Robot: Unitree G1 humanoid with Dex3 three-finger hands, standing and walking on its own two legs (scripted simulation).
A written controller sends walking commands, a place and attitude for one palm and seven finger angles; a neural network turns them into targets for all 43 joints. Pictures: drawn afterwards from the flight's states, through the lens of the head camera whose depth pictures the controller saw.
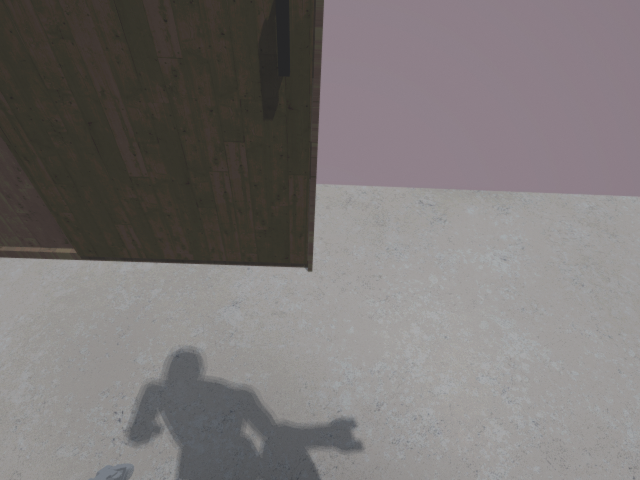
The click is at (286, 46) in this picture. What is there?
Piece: wardrobe's sliding door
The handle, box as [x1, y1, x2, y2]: [276, 0, 289, 76]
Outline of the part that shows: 276,0 278,75 289,76 288,0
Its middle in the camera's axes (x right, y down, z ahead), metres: -0.08 -0.47 +0.86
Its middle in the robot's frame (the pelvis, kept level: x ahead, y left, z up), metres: +0.97 +0.15 +0.17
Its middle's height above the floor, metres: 0.94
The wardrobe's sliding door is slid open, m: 0.00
